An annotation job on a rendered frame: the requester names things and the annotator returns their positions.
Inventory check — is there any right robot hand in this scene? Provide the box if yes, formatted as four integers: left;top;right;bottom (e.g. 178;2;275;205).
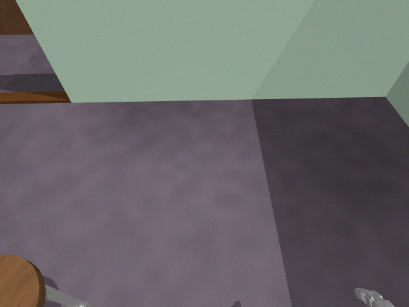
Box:
354;288;394;307

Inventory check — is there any stool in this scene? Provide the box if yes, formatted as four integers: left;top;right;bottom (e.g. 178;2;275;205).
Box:
0;255;94;307

